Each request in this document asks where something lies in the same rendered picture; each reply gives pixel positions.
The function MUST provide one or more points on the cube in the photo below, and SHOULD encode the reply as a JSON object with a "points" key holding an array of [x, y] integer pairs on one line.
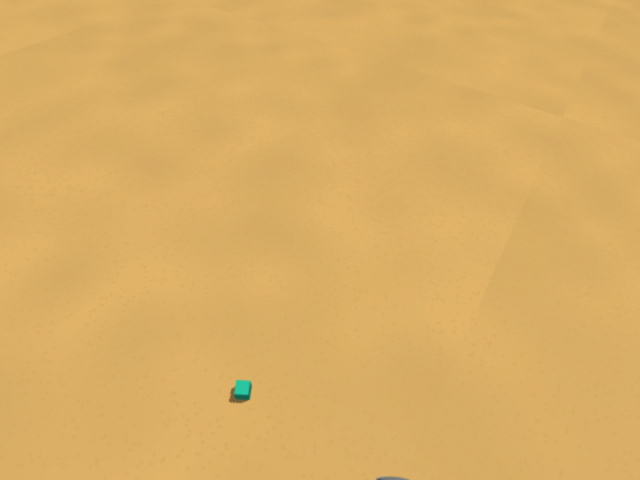
{"points": [[242, 390]]}

